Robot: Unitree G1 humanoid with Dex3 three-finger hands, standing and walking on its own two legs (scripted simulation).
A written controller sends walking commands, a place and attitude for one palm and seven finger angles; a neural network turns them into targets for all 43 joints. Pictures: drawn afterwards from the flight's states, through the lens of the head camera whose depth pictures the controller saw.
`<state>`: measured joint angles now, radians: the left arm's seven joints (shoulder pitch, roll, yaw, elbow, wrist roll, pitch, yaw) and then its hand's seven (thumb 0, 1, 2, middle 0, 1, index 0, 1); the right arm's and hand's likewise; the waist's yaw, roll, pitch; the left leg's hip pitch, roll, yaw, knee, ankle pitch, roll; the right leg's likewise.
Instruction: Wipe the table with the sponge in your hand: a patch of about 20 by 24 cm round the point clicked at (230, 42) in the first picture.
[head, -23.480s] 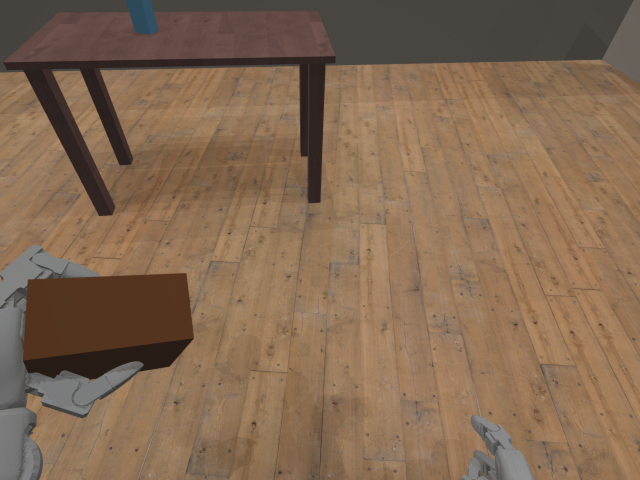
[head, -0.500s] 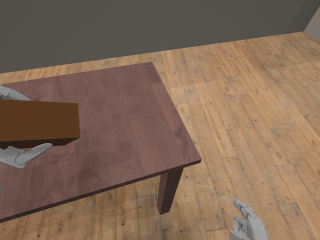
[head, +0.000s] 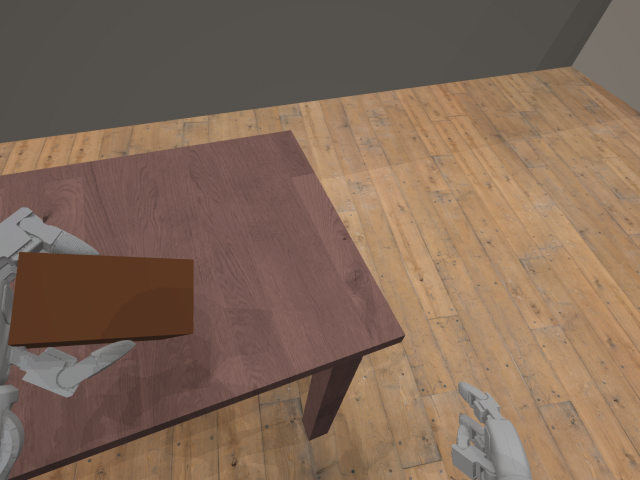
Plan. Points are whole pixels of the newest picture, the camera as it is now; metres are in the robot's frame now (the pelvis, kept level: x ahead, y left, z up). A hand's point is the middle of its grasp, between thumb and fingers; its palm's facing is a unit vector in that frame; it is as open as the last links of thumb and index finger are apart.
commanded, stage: come to a stop and stand still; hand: left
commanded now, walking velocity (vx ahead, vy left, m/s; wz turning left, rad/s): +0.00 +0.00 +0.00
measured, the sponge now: (130, 304) +0.24 +0.21 +0.14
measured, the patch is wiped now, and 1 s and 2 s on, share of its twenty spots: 0.00 0.00 0.00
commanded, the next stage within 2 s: look again from close up in 1.06 s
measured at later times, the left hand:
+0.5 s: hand (55, 349) +0.19 +0.25 +0.15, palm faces +0.32 -0.85 -0.43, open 10.5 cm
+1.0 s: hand (62, 337) +0.20 +0.24 +0.16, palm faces +0.38 -0.85 -0.36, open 10.5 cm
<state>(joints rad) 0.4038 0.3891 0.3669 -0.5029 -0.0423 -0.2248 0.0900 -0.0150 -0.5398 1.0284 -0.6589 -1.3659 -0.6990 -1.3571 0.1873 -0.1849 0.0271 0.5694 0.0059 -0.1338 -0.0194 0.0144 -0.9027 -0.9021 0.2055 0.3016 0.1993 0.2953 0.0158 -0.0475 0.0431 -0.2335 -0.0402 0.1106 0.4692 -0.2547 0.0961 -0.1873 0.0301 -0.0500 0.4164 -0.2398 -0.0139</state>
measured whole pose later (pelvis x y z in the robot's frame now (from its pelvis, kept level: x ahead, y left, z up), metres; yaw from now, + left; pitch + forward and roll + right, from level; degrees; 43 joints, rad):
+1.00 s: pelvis -0.02 -0.01 +0.00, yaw +1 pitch -1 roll -2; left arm 0.42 0.38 0.36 -0.45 -0.04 -0.22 0.09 -0.02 -0.54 1.03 -0.66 -1.36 -0.70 -1.35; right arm 0.20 -0.20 0.03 0.56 0.01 -0.14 -0.03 0.01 -0.90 -0.90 0.21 0.30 0.20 0.30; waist 0.02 -0.04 0.03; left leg -0.23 -0.03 0.09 0.44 -0.21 0.09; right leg -0.17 0.04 -0.03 0.38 -0.20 -0.02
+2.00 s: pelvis -0.05 -0.05 -0.01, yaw +6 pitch -1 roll -1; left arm 0.19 0.54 0.33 -0.26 0.15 0.00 0.08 -0.02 -0.54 1.03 -0.66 -1.35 -0.71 -1.34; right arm 0.13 -0.24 0.04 0.64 0.01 -0.01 -0.05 0.01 -0.90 -0.90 0.21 0.30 0.20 0.30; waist 0.08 0.03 0.01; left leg -0.37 -0.03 -0.01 0.62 -0.24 0.04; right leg -0.28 0.06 -0.11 0.60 -0.31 -0.08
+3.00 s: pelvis -0.02 -0.04 +0.00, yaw +3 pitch -1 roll +0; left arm 0.27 0.63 0.07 -0.40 0.64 0.30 0.00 -0.01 -0.54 1.03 -0.67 -1.34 -0.71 -1.33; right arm 0.05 -0.26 0.05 0.58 0.05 0.11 -0.09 0.01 -0.90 -0.90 0.20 0.30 0.20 0.30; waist 0.10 0.10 -0.02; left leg -0.27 -0.03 0.05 0.50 -0.22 0.05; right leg -0.20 0.06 -0.04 0.49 -0.28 -0.07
